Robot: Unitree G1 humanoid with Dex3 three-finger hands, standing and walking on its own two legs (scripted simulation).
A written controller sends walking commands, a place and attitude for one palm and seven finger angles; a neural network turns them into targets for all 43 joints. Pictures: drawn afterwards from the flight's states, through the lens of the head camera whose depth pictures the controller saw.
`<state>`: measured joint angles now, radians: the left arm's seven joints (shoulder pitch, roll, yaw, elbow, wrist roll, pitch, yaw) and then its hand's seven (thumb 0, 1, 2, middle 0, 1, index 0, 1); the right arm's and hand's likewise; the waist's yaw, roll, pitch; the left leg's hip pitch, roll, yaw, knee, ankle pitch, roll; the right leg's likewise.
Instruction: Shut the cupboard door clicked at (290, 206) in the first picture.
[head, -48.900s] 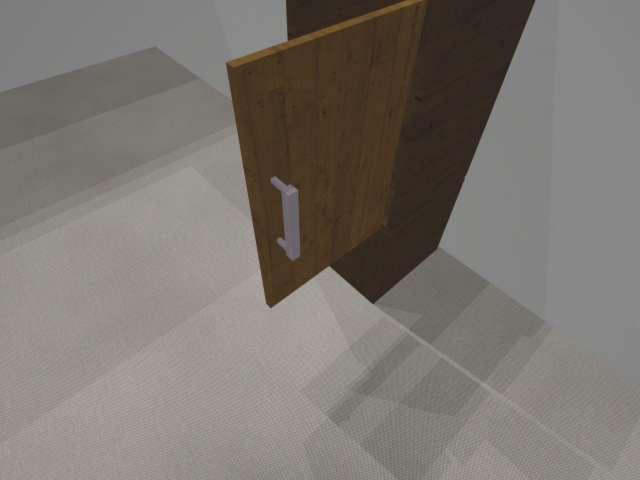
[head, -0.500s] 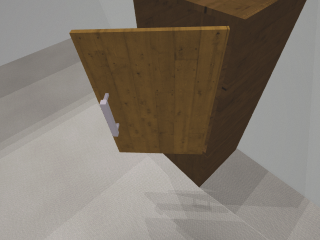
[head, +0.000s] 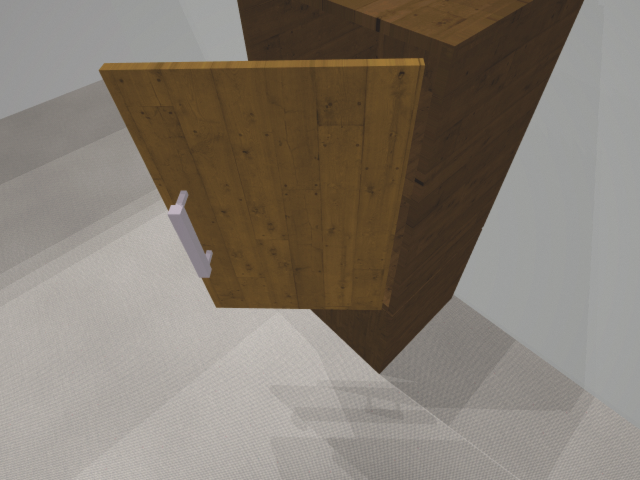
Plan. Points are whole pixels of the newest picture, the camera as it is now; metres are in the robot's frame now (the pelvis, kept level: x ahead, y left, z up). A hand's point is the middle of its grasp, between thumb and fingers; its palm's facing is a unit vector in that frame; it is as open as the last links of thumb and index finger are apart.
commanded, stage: come to a stop and stand still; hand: left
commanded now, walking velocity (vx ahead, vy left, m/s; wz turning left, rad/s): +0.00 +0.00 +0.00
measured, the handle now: (194, 236) +0.50 +0.25 -0.05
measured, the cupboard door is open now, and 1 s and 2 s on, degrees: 44 44 44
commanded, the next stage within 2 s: look again from close up in 0.30 s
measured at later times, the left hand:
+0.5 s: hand out of the picture +0.05 +0.19 -0.17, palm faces +0.00 -0.97 -0.26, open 7.4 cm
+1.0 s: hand out of the picture +0.04 +0.19 -0.17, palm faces +0.02 -0.97 -0.24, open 7.4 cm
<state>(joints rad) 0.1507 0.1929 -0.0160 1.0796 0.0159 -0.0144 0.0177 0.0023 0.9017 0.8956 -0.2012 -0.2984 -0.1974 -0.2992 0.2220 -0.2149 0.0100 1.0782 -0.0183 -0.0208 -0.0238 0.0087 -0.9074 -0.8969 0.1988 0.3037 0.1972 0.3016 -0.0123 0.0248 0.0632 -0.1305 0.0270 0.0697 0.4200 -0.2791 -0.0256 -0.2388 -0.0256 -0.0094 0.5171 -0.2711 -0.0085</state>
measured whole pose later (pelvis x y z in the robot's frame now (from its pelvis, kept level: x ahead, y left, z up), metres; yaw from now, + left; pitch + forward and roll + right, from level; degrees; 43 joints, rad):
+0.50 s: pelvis +0.01 -0.02 +0.00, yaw +1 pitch +0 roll +1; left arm 0.18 0.21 0.00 1.11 0.01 -0.02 0.02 0.00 0.90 0.90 -0.20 -0.30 -0.20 -0.30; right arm 0.22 -0.20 0.01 1.12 -0.02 -0.02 -0.03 0.01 -0.91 -0.90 0.20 0.30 0.20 0.30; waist 0.00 0.01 0.06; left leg -0.11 0.06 0.05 0.39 -0.27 -0.05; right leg -0.20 0.01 -0.04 0.47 -0.26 -0.04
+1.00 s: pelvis +0.00 -0.01 +0.00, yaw +1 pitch -1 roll +1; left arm 0.17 0.22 0.00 1.12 0.01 -0.02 0.02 0.00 0.90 0.90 -0.20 -0.30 -0.20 -0.30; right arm 0.22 -0.19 0.01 1.14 -0.02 -0.03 -0.03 0.01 -0.91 -0.90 0.20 0.30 0.20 0.30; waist 0.00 -0.01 0.05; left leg -0.11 0.05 0.04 0.38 -0.26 -0.04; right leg -0.19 0.00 -0.04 0.44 -0.24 -0.02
